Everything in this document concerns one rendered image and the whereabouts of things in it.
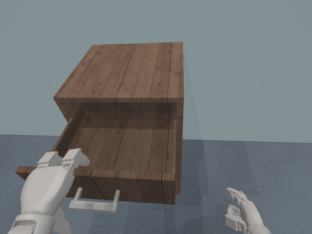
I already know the handle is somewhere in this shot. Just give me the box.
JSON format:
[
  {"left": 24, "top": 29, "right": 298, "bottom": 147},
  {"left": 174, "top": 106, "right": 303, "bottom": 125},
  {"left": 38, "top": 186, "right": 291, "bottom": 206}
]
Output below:
[{"left": 69, "top": 188, "right": 120, "bottom": 214}]

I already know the robot left hand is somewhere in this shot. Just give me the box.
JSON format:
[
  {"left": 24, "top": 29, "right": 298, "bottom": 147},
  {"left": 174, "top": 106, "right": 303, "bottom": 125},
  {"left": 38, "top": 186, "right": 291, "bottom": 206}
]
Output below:
[{"left": 20, "top": 148, "right": 90, "bottom": 234}]

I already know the right robot forearm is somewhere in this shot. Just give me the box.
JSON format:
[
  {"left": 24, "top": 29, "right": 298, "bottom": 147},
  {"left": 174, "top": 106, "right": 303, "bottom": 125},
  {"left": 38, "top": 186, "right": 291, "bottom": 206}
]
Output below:
[{"left": 246, "top": 224, "right": 271, "bottom": 234}]

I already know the left robot forearm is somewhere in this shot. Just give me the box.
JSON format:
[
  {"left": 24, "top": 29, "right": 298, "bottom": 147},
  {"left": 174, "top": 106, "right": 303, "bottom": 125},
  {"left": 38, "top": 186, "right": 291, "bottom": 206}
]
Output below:
[{"left": 8, "top": 212, "right": 55, "bottom": 234}]

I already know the drawer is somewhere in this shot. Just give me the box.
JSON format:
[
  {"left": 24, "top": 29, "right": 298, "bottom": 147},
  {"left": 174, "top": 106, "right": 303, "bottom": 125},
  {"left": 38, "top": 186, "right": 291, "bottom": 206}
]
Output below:
[{"left": 15, "top": 102, "right": 177, "bottom": 205}]

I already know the robot right hand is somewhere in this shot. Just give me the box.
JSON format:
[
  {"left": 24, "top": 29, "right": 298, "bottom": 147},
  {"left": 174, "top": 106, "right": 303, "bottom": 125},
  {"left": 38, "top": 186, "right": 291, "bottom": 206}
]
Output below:
[{"left": 225, "top": 187, "right": 264, "bottom": 234}]

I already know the cabinet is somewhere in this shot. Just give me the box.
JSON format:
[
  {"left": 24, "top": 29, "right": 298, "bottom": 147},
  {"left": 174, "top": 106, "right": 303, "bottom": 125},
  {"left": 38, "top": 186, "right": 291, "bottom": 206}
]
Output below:
[{"left": 53, "top": 42, "right": 184, "bottom": 194}]

